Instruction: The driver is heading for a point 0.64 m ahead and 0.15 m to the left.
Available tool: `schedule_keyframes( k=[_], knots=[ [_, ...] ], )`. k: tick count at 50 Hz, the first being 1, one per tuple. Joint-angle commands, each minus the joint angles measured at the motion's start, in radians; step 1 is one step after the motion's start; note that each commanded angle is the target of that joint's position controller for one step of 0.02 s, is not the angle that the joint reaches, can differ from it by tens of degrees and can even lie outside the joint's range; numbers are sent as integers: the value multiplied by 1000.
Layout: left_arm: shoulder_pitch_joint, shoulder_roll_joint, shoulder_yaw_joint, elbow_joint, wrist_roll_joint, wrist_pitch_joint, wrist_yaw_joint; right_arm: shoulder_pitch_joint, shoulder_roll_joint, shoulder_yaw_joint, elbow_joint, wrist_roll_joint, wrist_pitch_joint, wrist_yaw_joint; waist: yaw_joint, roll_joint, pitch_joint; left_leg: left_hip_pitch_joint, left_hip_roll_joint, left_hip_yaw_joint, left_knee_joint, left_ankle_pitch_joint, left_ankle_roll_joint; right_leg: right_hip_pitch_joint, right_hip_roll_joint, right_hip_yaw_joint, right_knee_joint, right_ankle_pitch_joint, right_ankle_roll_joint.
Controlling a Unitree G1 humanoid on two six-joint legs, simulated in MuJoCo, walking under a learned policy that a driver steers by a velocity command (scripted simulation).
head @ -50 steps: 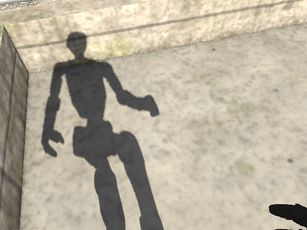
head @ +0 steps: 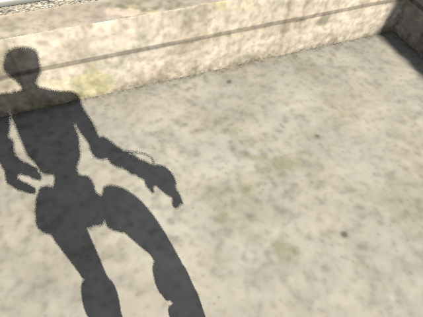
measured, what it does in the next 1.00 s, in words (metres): walks ahead, turning left: right foot, then left foot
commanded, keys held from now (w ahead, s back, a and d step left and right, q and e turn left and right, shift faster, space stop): w+q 0.74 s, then w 0.18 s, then w+e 0.08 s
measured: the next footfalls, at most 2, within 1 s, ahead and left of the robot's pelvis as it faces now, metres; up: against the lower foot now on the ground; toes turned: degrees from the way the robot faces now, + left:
right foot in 0.40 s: +0.23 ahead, -0.13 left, +0.00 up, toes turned +18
left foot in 0.88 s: +0.42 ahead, +0.25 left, +0.00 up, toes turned +32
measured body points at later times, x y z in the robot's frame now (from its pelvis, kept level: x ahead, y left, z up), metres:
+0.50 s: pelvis +0.15 -0.03 +0.01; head +0.16 -0.04 +0.46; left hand +0.22 +0.28 -0.07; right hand +0.30 -0.28 -0.11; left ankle +0.02 +0.08 -0.66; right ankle +0.19 -0.14 -0.73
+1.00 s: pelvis +0.37 +0.13 +0.00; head +0.40 +0.15 +0.45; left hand +0.26 +0.39 -0.13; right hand +0.65 +0.00 -0.09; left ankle +0.39 +0.23 -0.73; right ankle +0.31 -0.08 -0.62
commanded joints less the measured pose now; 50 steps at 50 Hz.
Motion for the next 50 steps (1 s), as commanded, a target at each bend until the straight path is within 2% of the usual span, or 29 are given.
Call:
schedule_keyframes(
  k=[1,2,4,7,9,12,15,17,19,20,21,22,23,25,27,29,33,36,39,41,42,43,44,45,46,47,48,49,50],
  knots=[
    [-106,89,22,-100,-22,-41,-12,96,-196,-56,-47,18,-45,-16,-49,127,-120,321,316,-498,-343,-25,241,-380,3,133,218,22,0],
    [-118,107,27,-96,-18,-49,-12,67,-159,-41,-52,34,-45,-25,-42,133,-67,296,294,-501,-382,-171,212,-407,-4,135,168,106,-3],
    [-112,106,30,-86,-15,-71,-19,65,-139,-29,-65,22,-48,-39,-27,167,-44,258,246,-465,-431,-194,181,-358,7,125,87,244,3],
    [-120,72,21,-70,-16,-107,-17,87,-155,-34,-66,24,-76,-50,-28,131,-36,240,207,-390,-439,-37,149,-282,28,127,-112,383,17],
    [-117,60,17,-65,-20,-119,-21,93,-180,-41,-66,30,-79,-45,-31,173,-35,195,186,-361,-441,-1,145,-200,46,118,-227,422,27],
    [-140,67,15,-71,-30,-125,-37,119,-194,-45,-65,33,-73,-30,-53,210,-25,144,184,-372,-422,-23,154,-116,58,110,-333,421,29],
    [-158,81,15,-80,-35,-142,-52,142,-199,-48,-63,40,-71,-27,-59,186,-16,115,195,-432,-379,-57,150,-41,64,122,-409,388,19],
    [-116,100,22,-71,-41,-154,-58,132,-188,-45,-70,38,-68,-25,-31,197,-27,95,195,-478,-344,-66,139,53,67,122,-444,369,0],
    [11,119,35,-35,-40,-166,-51,114,-137,-29,-81,37,-63,-24,39,189,-63,26,139,-473,-241,-57,97,250,55,111,-518,377,-34],
    [141,157,48,-11,-28,-170,-42,98,-85,-12,-96,27,-65,-22,101,140,-134,-84,83,-406,-54,-79,53,445,-51,210,-528,320,-81],
    [254,259,68,7,2,-167,-36,126,-13,8,-142,31,-75,-24,104,-139,-230,-348,-54,-237,297,-214,-15,691,-274,564,-622,75,-195],
    [270,244,64,24,5,-164,-49,150,-91,-7,-160,53,-84,-28,85,-236,-202,-507,-19,-222,505,-255,-28,661,-372,822,-706,-160,-269],
    [212,166,40,5,-7,-164,-50,129,-160,-27,-142,55,-84,-27,82,-153,-102,-550,32,-237,590,-169,-26,586,-338,720,-714,-165,-251],
    [136,92,15,-5,-9,-154,-42,97,-148,-31,-132,38,-78,-20,57,-88,-30,-522,80,-207,594,-15,-36,468,-248,479,-725,81,-200],
    [119,75,6,3,-3,-151,-33,76,-114,-27,-144,42,-74,-5,43,-93,-8,-479,117,-189,563,66,-46,395,-205,326,-756,262,-181],
    [138,84,8,16,-4,-157,-30,61,-81,-19,-161,42,-68,3,44,-77,-9,-488,123,-167,548,118,-62,379,-196,238,-774,377,-195],
    [150,117,13,34,-2,-151,-25,-8,-56,-6,-203,35,-67,13,54,-40,7,-499,125,-137,368,249,-86,385,-193,95,-789,543,-206],
    [173,142,15,48,-9,-142,-20,-105,-31,7,-231,32,-75,33,87,-25,34,-436,112,-70,187,353,-73,383,-185,0,-789,585,-188],
    [230,166,19,78,-28,-130,-23,-172,-22,13,-261,35,-79,50,98,-11,59,-383,89,-30,67,320,-32,433,-214,-34,-774,664,-183],
    [241,192,24,89,-38,-120,-26,-160,-47,2,-270,32,-80,55,62,-30,33,-295,38,3,19,241,13,484,-233,-57,-702,943,-177],
    [242,213,28,92,-41,-114,-25,-115,-75,-13,-264,28,-78,53,24,-54,-11,-211,1,25,9,194,38,510,-236,-72,-619,1133,-170],
    [237,223,28,96,-41,-107,-22,0,-119,-37,-238,28,-73,48,-53,-62,-83,-48,-36,42,-32,195,69,501,-222,-97,-466,1257,-152],
    [237,210,19,95,-37,-107,-18,159,-167,-65,-193,28,-65,33,-139,-43,-166,214,-55,28,-74,262,98,381,-189,-124,-263,1218,-121],
    [269,128,-11,62,-6,-115,-20,295,-255,-88,-162,24,-53,11,-158,117,-291,574,143,-262,-47,248,164,61,-115,-135,88,740,-77],
    [373,38,-47,51,-2,-139,-36,262,-298,-77,-170,26,-65,15,-50,288,-458,732,375,-794,-191,82,318,-188,45,34,375,-63,-46],
    [252,147,-19,51,-47,-155,-45,258,-192,-49,-178,17,-77,22,-123,163,-433,684,374,-773,-268,38,279,-262,12,159,451,-37,-57],
    [164,157,-17,15,-70,-160,-47,210,-166,-37,-161,13,-86,25,-110,146,-260,534,344,-594,-289,138,238,-314,-23,135,436,41,-68],
    [145,137,-22,16,-55,-162,-39,147,-146,-30,-152,16,-94,23,-67,74,-176,386,306,-472,-299,237,205,-292,-69,132,360,132,-71],
    [155,135,-18,25,-37,-154,-35,101,-117,-21,-149,9,-101,24,-30,78,-122,272,270,-379,-329,315,189,-243,-97,133,305,187,-63]
  ],
)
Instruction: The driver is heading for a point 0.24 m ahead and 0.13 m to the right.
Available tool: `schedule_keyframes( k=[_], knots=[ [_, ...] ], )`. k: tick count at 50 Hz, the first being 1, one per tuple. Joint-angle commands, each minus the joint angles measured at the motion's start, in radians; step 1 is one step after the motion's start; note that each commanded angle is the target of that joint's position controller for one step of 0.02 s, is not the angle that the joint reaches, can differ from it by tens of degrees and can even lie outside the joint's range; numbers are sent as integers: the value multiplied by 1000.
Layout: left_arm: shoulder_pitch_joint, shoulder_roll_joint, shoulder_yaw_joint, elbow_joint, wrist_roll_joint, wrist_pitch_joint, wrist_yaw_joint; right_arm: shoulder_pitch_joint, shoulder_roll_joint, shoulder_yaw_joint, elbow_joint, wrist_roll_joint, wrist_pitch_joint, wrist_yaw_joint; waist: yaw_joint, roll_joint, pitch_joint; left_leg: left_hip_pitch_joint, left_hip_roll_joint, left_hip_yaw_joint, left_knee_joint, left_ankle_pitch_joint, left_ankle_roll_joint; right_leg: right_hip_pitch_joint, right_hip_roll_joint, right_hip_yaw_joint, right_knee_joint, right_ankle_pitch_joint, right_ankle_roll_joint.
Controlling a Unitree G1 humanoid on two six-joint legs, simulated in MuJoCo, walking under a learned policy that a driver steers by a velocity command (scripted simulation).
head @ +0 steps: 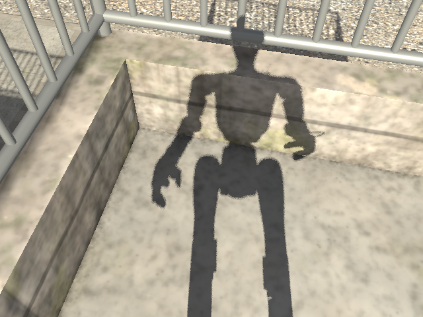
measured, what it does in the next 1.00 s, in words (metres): walks ahead: right foot, then left foot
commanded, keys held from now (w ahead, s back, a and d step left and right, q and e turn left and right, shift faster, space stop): w+e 0.06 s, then no key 0.94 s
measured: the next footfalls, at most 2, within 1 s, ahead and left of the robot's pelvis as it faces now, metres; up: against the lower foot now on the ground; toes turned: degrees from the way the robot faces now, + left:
right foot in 0.36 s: +0.36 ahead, -0.14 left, +0.00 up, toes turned -5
left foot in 0.64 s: +0.31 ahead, +0.11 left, +0.00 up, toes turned -4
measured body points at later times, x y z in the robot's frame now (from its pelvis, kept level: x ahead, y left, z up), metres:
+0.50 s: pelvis +0.22 -0.04 +0.00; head +0.26 -0.05 +0.45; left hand +0.40 +0.20 -0.10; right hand +0.30 -0.32 -0.13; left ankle +0.14 +0.10 -0.67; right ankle +0.32 -0.14 -0.73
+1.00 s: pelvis +0.30 -0.02 +0.01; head +0.31 -0.01 +0.46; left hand +0.42 +0.24 -0.12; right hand +0.35 -0.27 -0.13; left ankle +0.27 +0.12 -0.73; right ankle +0.32 -0.14 -0.73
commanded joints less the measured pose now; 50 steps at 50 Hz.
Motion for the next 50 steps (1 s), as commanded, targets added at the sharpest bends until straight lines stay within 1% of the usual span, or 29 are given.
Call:
schedule_keyframes(
  k=[1,3,5,7,9,11,13,15,16,17,18,19,20,21,22,23,24,25,27,29,31,32,33,34,35,36,40,44,50],
  knots=[
    [-10,120,27,-82,4,-12,2,96,-104,-34,-13,-16,-31,-6,-40,69,-134,320,282,-318,-325,165,175,-295,-91,77,25,140,-5],
    [34,85,22,-62,2,17,3,78,-96,-35,9,-14,-53,-7,-13,72,-118,256,276,-243,-392,178,183,-265,-96,78,-8,186,14],
    [-8,73,21,-79,18,32,13,71,-109,-35,39,-17,-66,-10,-1,53,-60,208,264,-161,-408,396,177,-294,-86,69,-79,233,39],
    [-51,61,17,-99,36,27,14,70,-115,-35,60,-19,-61,-21,0,51,-45,206,226,-74,-393,562,158,-299,-68,45,-212,330,57],
    [-114,31,4,-113,40,15,3,67,-120,-32,72,-15,-51,-32,-24,54,-45,198,177,2,-382,585,125,-237,-38,5,-410,477,53],
    [-183,17,-3,-131,39,6,-11,115,-135,-32,100,-14,-40,-40,-63,47,-60,243,186,2,-369,573,115,-196,-3,-17,-535,581,48],
    [-199,32,0,-141,37,3,-23,134,-145,-33,126,-9,-27,-43,-67,65,-72,316,219,-20,-331,564,112,-188,13,-4,-600,578,32],
    [-198,61,9,-147,44,-1,-32,125,-150,-35,145,-2,-13,-46,-53,82,-81,383,250,-50,-258,581,100,-188,28,5,-642,496,0],
    [-172,79,16,-141,49,-3,-34,115,-153,-36,152,2,-7,-49,-31,84,-95,403,253,-62,-206,596,86,-156,40,2,-669,470,-18],
    [-104,95,26,-118,56,-6,-32,93,-150,-35,155,7,-1,-53,12,75,-124,403,228,-51,-115,634,61,-63,66,-17,-730,515,-38],
    [-42,149,43,-100,62,-10,-24,131,-135,-30,162,-3,-1,-54,26,13,-183,373,157,-19,29,571,12,84,37,10,-760,835,-66],
    [3,217,52,-101,77,-5,-13,228,-84,-9,153,-31,-14,-49,-11,-130,-325,161,82,-4,272,219,-46,401,-145,185,-644,1245,-182],
    [15,142,28,-94,77,8,-7,315,-23,16,184,-25,-12,-37,-20,-249,-459,-7,-6,-67,525,-478,-101,557,-319,416,-670,1335,-354],
    [8,91,13,-97,51,19,-13,263,-104,-4,198,2,1,-31,12,-149,-459,-27,22,-164,597,-543,-108,489,-289,426,-718,1125,-350],
    [-71,89,13,-104,38,27,-15,190,-125,-13,178,21,18,-35,1,-99,-339,-91,56,-150,616,-502,-113,386,-259,369,-766,904,-313],
    [-139,68,5,-112,36,33,-15,141,-118,-14,173,16,39,-46,-13,-55,-246,-108,83,-130,573,-460,-118,265,-227,328,-816,716,-277],
    [-200,59,1,-116,39,39,-13,127,-111,-17,171,7,61,-57,-40,-59,-185,-63,111,-130,485,-415,-124,136,-204,295,-865,544,-243],
    [-242,72,6,-114,50,49,-9,136,-93,-13,173,2,78,-66,-66,-105,-151,15,114,-109,372,-382,-132,26,-161,253,-908,412,-213],
    [-262,72,9,-107,64,58,-1,169,-61,-5,201,-6,86,-79,-70,-150,-158,130,94,-74,235,-312,-138,-40,-121,195,-930,340,-200],
    [-261,72,10,-91,55,60,7,186,-58,-5,226,-10,82,-78,-74,-132,-191,218,88,-58,99,-141,-126,-46,-112,169,-922,246,-189],
    [-263,59,3,-76,42,64,12,179,-54,-4,240,-27,79,-71,-84,-107,-180,312,69,-32,-35,-7,-101,-97,-79,140,-914,29,-136],
    [-240,33,-7,-58,46,63,11,152,-66,-3,228,-42,77,-72,-76,-84,-149,320,100,-70,-85,10,-80,-127,-52,129,-910,-79,-82],
    [-228,28,-11,-48,55,64,9,121,-106,-6,205,-45,74,-77,-54,-31,-98,265,173,-152,-164,-60,-49,-130,-16,103,-862,-107,-37],
    [-207,20,-7,-51,53,67,11,80,-142,-14,223,-31,68,-77,4,109,-50,68,162,-161,-192,-303,-19,-8,49,27,-831,-2,-4],
    [-226,37,-5,-42,60,67,15,49,-96,-3,219,-26,54,-74,-7,110,-28,-9,143,-154,-234,-372,-29,84,53,22,-777,95,8],
    [-215,35,-2,-33,55,67,18,40,-74,5,229,-30,40,-74,2,121,-30,-20,142,-147,-242,-340,-49,120,53,18,-756,158,-1],
    [-199,38,0,9,45,68,24,82,-75,8,264,-17,5,-68,-22,56,-71,112,118,-107,-163,-60,-78,106,39,32,-743,305,-33],
    [-206,39,4,37,40,78,24,98,-75,14,289,-15,3,-65,-36,28,-103,169,110,-91,-129,84,-70,131,42,27,-721,431,-31],
    [-203,51,8,87,35,99,32,82,-73,23,320,-13,11,-60,-34,7,-108,202,103,-75,-129,164,-68,166,38,31,-715,507,-30]
  ],
)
